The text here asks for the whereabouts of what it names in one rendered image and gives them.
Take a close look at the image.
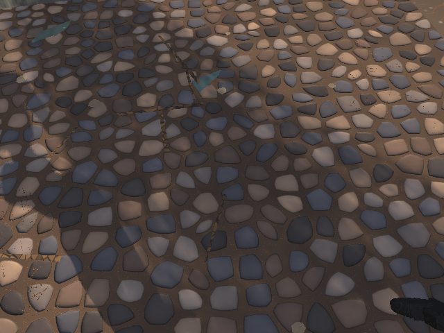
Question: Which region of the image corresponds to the robot right hand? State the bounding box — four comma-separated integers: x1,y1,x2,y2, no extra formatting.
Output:
390,298,444,332

